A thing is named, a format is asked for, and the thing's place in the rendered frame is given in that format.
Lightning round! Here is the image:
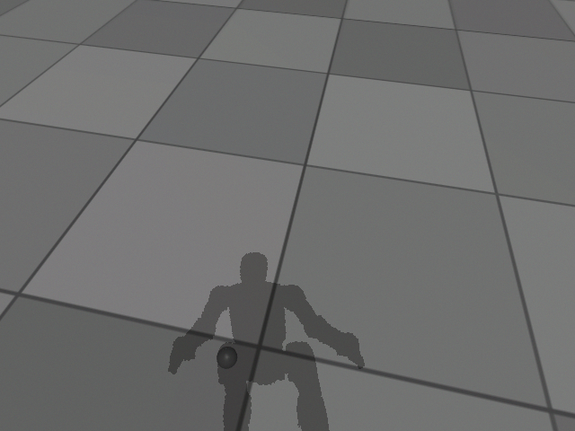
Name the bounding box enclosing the ball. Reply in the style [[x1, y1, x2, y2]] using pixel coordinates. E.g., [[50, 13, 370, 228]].
[[217, 347, 237, 369]]

